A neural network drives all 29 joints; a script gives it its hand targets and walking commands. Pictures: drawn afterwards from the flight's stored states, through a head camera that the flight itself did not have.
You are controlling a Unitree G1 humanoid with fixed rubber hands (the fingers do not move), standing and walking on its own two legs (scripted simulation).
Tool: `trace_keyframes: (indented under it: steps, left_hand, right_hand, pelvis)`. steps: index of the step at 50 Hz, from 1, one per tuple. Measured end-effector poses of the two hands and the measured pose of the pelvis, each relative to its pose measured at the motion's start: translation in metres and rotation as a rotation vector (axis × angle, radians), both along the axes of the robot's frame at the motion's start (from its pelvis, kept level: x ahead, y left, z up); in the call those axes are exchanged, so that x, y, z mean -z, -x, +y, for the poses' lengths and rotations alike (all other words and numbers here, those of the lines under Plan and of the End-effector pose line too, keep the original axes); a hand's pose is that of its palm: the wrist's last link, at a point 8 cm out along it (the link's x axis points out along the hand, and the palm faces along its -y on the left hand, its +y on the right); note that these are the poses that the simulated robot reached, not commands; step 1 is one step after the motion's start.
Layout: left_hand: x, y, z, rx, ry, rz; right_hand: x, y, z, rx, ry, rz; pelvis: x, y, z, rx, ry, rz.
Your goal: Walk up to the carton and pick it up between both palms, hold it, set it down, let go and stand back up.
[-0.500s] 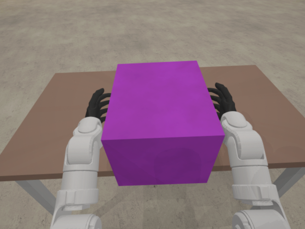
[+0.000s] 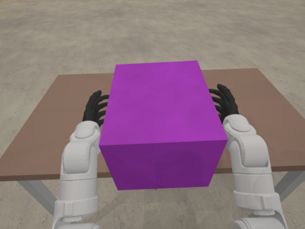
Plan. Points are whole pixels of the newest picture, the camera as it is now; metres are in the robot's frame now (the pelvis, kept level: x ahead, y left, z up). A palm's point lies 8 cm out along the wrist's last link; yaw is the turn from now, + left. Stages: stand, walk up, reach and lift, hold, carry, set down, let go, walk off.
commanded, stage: hold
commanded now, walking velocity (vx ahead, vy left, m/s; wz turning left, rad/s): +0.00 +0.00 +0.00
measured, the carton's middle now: (159, 122) +0.38 +0.00 +0.13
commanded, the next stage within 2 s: set down in 1.80 s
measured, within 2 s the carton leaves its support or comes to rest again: neither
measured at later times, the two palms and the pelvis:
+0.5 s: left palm (97, 123) +0.35 +0.16 +0.16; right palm (230, 118) +0.34 -0.17 +0.17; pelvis +0.00 +0.00 +0.00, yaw +0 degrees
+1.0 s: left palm (99, 120) +0.36 +0.16 +0.16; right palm (229, 117) +0.35 -0.17 +0.16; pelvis +0.01 +0.00 +0.00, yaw +0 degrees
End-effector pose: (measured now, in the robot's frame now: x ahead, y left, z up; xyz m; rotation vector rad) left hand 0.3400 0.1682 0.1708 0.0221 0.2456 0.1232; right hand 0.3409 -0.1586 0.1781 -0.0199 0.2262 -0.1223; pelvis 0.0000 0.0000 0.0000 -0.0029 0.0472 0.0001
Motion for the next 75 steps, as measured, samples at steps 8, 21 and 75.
trace_keyframes:
  steps: [8,21,75]
  left_hand:
    - [0.000,-0.005,-0.006,0.027,-0.003,0.022]
    - [0.005,-0.006,-0.010,0.029,-0.017,0.021]
    - [-0.002,-0.003,0.000,0.016,-0.009,0.013]
  right_hand:
    - [0.002,0.000,-0.006,0.014,0.007,0.022]
    - [0.007,0.001,-0.010,0.014,0.025,0.022]
    - [0.002,0.001,0.000,0.010,0.019,0.014]
  pelvis:
    - [0.000,0.004,-0.001,0.000,0.000,-0.007]
    - [0.000,0.006,-0.003,0.007,0.000,0.010]
    - [0.002,0.016,0.002,-0.009,0.001,0.020]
